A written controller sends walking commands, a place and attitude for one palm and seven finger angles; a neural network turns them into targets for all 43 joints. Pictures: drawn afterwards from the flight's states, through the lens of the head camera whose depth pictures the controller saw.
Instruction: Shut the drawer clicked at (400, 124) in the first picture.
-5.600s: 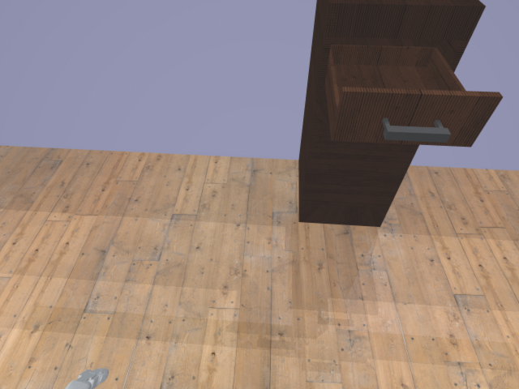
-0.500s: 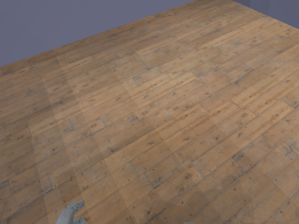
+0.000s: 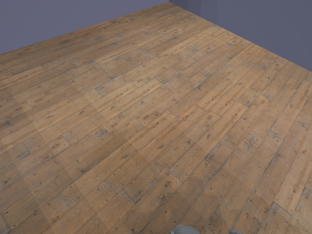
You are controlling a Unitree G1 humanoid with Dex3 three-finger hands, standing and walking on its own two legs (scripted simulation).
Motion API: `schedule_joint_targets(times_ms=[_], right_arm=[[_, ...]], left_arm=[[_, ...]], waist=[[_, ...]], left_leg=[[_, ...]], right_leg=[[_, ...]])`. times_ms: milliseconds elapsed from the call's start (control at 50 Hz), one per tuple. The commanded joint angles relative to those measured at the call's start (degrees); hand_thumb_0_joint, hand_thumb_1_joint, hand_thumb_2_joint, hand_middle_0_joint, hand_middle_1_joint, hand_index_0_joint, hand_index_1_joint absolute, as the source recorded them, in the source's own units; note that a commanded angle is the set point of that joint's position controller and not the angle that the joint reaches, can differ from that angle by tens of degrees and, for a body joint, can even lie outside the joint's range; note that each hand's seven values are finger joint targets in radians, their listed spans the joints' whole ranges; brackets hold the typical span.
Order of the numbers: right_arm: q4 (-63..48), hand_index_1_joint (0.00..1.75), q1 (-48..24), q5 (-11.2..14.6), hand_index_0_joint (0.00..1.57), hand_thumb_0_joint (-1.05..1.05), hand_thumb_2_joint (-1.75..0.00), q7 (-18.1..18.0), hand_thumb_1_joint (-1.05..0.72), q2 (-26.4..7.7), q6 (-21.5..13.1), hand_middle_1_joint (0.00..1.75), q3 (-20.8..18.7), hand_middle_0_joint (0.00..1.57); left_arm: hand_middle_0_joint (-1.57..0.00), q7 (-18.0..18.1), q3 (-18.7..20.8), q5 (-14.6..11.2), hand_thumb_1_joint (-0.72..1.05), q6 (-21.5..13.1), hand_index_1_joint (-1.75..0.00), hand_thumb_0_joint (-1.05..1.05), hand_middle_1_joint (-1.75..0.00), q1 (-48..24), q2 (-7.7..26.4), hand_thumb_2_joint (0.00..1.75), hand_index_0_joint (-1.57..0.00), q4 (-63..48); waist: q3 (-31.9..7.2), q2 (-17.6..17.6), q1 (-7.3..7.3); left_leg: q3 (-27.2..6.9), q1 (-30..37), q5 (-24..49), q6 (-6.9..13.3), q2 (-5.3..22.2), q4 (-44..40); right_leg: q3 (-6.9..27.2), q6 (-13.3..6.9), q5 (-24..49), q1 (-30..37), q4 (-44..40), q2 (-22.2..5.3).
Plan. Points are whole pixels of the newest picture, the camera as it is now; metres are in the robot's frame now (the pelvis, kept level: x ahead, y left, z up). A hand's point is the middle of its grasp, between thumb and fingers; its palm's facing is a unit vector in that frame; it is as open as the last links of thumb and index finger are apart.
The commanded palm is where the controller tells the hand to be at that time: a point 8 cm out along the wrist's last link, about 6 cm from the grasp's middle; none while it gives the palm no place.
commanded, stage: walk to a spot facing it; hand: left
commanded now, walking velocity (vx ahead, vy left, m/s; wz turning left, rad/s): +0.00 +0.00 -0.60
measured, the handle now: out of the picture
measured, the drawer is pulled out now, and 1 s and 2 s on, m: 0.28 0.28 0.28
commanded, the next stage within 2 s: turn to face it in 1.32 s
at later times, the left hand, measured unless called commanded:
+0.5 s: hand out of the picture +0.14 +0.11 -0.14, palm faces -0.26 -0.92 -0.29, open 7.3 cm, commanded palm none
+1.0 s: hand (105, 217) +0.18 +0.16 -0.18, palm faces -0.48 -0.86 -0.18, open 7.3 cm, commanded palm none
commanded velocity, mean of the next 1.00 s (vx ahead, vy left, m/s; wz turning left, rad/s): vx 0.08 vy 0.00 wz -0.60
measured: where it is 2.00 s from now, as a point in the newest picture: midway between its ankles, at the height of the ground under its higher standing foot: outside the picture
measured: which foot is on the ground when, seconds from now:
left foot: down 0.00-0.32, up 0.34-0.84, down 0.86-1.00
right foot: up 0.00-0.30, down 0.32-0.88, up 0.90-1.00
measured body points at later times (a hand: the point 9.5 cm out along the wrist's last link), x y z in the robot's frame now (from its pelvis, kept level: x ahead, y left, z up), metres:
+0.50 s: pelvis -0.02 -0.05 +0.00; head +0.01 -0.10 +0.45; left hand +0.15 +0.16 -0.12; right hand -0.05 -0.32 -0.16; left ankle +0.01 +0.10 -0.66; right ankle -0.04 -0.13 -0.74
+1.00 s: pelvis +0.07 -0.02 +0.00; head +0.11 +0.00 +0.45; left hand +0.21 +0.20 -0.16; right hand +0.03 -0.28 -0.11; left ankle +0.11 +0.06 -0.74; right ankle -0.03 -0.12 -0.66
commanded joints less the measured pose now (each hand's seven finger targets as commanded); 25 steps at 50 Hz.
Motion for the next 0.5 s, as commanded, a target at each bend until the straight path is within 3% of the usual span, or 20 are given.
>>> schedule_joint_targets(times_ms=[0,100,180,220,260,280,300,320,340,360,400,440,480], right_arm=[[-3.2,0.3,1.4,0.0,0.2,0.0,-0.9,-0.7,-0.9,-10.3,-1.2,0.3,-2.9,0.2],[-0.7,0.3,6.5,0.0,0.2,0.0,-0.9,-0.3,-0.9,-11.4,-0.9,0.3,-3.9,0.2],[0.3,0.3,6.7,-0.1,0.2,0.0,-0.9,0.3,-0.9,-12.9,-0.6,0.3,-4.8,0.2],[0.5,0.3,5.8,-0.2,0.2,0.0,-0.9,0.5,-0.9,-13.8,-0.5,0.3,-5.1,0.2],[0.5,0.3,5.0,0.1,0.2,0.0,-0.9,0.8,-0.9,-13.9,-0.2,0.3,-5.3,0.2],[0.3,0.3,6.1,0.6,0.2,0.0,-0.9,1.1,-0.9,-12.2,-0.1,0.3,-5.0,0.2],[-2.4,0.3,4.1,0.7,0.2,0.0,-0.9,1.4,-0.9,-7.2,0.2,0.3,-3.5,0.2],[-4.3,0.3,0.4,0.5,0.2,0.0,-0.9,0.9,-0.9,-7.4,0.9,0.3,-3.0,0.2],[-4.1,0.3,-0.3,0.6,0.2,0.0,-0.9,0.5,-0.9,-7.7,1.3,0.3,-3.1,0.2],[-3.2,0.3,-0.6,0.5,0.2,0.0,-0.9,0.4,-0.9,-7.7,1.3,0.3,-3.1,0.2],[-1.2,0.3,0.4,0.2,0.2,0.0,-0.9,0.6,-0.9,-8.8,1.5,0.3,-3.5,0.2],[0.0,0.3,2.0,0.0,0.2,0.0,-0.9,0.8,-0.9,-8.3,1.7,0.3,-3.5,0.2],[0.1,0.3,2.2,-0.2,0.2,0.0,-0.9,1.0,-0.9,-8.5,1.7,0.3,-3.4,0.2]], left_arm=[[-0.2,-0.9,0.9,-0.5,0.9,-1.0,-0.3,0.0,-0.3,-0.1,2.9,0.9,-0.2,-4.5],[-0.2,-1.0,0.2,-0.6,0.9,-0.7,-0.3,0.0,-0.3,-4.0,1.5,0.9,-0.2,-5.6],[-0.2,-0.9,-0.3,-0.6,0.9,-1.3,-0.3,0.0,-0.3,-4.5,1.0,0.9,-0.2,-5.9],[-0.2,-0.7,-0.5,-0.8,0.9,-1.8,-0.3,0.0,-0.3,-3.2,0.9,0.9,-0.2,-5.9],[-0.2,-0.4,-0.2,-0.7,0.9,-2.5,-0.3,0.0,-0.3,0.8,2.1,0.9,-0.2,-4.6],[-0.2,0.0,0.3,-0.4,0.9,-3.2,-0.3,0.0,-0.3,3.6,5.4,0.9,-0.2,-3.9],[-0.2,0.9,1.6,0.2,0.9,-4.0,-0.3,0.0,-0.3,7.2,12.5,0.9,-0.2,-3.0],[-0.2,1.7,2.2,-0.7,0.9,-3.5,-0.3,0.0,-0.3,9.3,15.1,0.9,-0.2,-2.4],[-0.2,2.1,1.9,-0.9,0.9,-3.4,-0.3,0.0,-0.3,8.2,13.0,0.9,-0.2,-2.5],[-0.2,2.4,1.9,-0.9,0.9,-3.6,-0.3,0.0,-0.3,5.3,11.5,0.9,-0.2,-2.8],[-0.2,2.3,0.5,-1.2,0.9,-3.7,-0.3,0.0,-0.3,0.3,7.8,0.9,-0.2,-4.2],[-0.2,2.0,0.2,-1.3,0.9,-4.2,-0.3,0.0,-0.3,0.0,7.3,0.9,-0.2,-4.3],[-0.2,1.8,0.3,-1.1,0.9,-4.4,-0.3,0.0,-0.3,0.8,7.6,0.9,-0.2,-4.0]], waist=[[-3.3,12.9,-1.37],[-3.4,12.9,-3.85],[-4.4,15.2,-4.45],[-5.5,15.7,-3.65],[-7.8,12.8,-1.18],[-9.6,5.5,0.28],[-8.5,-15.4,2.81],[-9.0,-15.5,4.14],[-7.4,-9.8,3.0],[-6.9,-13.1,1.99],[-4.8,-7.0,-0.48],[-5.5,-4.5,-1.29],[-5.6,-3.9,-1.05]], left_leg=[[-6.0,6.6,19.3,4.0,13.7,-12.9],[-4.6,11.4,20.4,5.7,16.5,-12.3],[-1.2,11.0,24.6,5.7,18.0,-9.2],[0.1,10.5,26.1,4.9,18.8,-6.5],[3.6,7.2,23.2,1.3,17.4,0.5],[5.4,0.9,17.1,-2.2,15.1,9.6],[6.8,-16.7,-15.1,-5.8,6.6,22.1],[-1.6,-20.9,-21.7,-5.9,3.7,31.3],[-6.2,-22.3,-17.6,-5.4,4.5,34.9],[-7.0,-23.2,-14.6,-5.5,4.8,35.9],[-7.5,-20.9,-6.0,-6.6,5.0,36.6],[-6.8,-18.5,-3.4,-7.4,3.9,34.9],[-6.8,-18.5,-2.3,-7.7,3.4,32.7]], right_leg=[[-1.5,1.6,2.4,-4.0,6.6,-2.9],[-4.8,1.8,-0.5,-2.7,-4.9,-4.8],[-7.9,0.9,-2.4,3.2,-15.8,-4.2],[-8.5,-0.2,-1.3,6.7,-21.4,-3.7],[-9.4,-1.4,8.8,15.4,-32.9,-2.8],[-4.8,-3.1,16.8,24.5,-40.7,-6.1],[16.6,-8.6,34.4,32.3,-45.1,-20.9],[20.6,-14.0,44.7,29.3,-43.1,-26.1],[16.0,-15.0,42.5,28.1,-42.8,-24.0],[15.5,-13.7,40.2,27.1,-43.1,-20.5],[9.8,-11.8,38.8,24.1,-42.4,-15.9],[8.8,-11.4,37.0,22.3,-43.0,-14.0],[10.5,-11.8,26.8,22.8,-45.0,-13.6]])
